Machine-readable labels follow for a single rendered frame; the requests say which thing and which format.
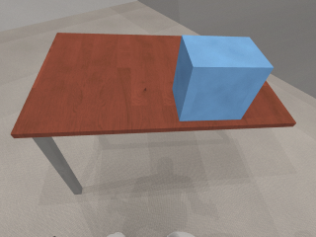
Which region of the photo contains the table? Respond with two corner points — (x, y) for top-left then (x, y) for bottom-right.
(11, 33), (296, 195)

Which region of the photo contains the carton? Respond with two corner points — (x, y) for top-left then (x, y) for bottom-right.
(172, 35), (274, 121)

